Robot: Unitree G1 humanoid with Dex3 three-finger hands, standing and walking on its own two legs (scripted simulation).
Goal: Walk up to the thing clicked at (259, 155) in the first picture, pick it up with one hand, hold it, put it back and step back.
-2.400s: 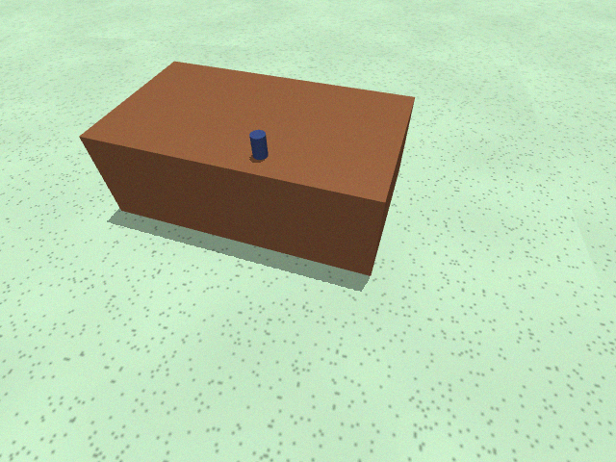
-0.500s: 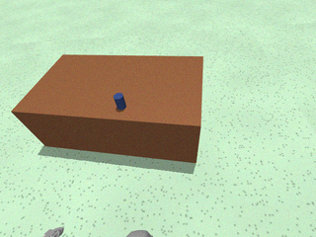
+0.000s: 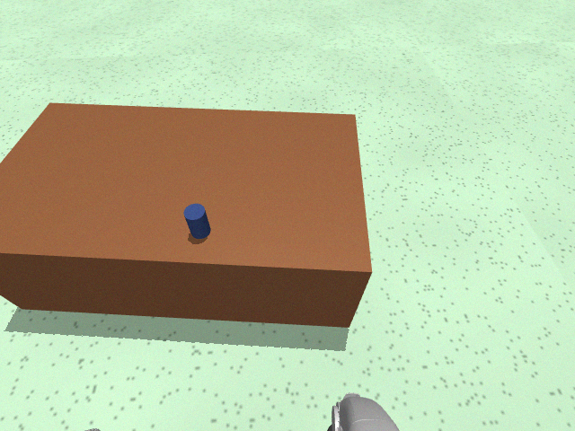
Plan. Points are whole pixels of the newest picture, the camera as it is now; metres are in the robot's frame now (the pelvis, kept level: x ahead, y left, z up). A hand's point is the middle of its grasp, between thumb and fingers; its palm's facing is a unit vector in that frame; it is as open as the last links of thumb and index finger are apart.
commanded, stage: walk up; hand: left
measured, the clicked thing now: (197, 221) +0.65 +0.26 -0.30
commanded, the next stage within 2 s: stand in 1.80 s
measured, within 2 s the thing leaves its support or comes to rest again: neither
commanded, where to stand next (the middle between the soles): +0.22 +0.02 m, yaw -2 degrees
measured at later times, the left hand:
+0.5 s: hand (81, 396) +0.19 +0.35 -0.16, palm faces -0.02 -0.90 -0.43, open 7.4 cm
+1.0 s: hand (110, 355) +0.26 +0.32 -0.15, palm faces -0.05 -0.93 -0.36, open 7.4 cm
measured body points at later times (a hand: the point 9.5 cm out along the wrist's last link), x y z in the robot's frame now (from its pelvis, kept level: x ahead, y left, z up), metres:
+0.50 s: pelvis +0.14 +0.06 -0.02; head +0.16 +0.06 +0.43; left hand +0.19 +0.40 -0.13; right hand +0.23 -0.26 -0.13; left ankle +0.23 +0.20 -0.73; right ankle +0.14 -0.10 -0.73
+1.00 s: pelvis +0.17 +0.06 +0.00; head +0.19 +0.06 +0.45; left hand +0.26 +0.37 -0.13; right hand +0.27 -0.25 -0.12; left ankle +0.23 +0.20 -0.73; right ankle +0.14 -0.07 -0.73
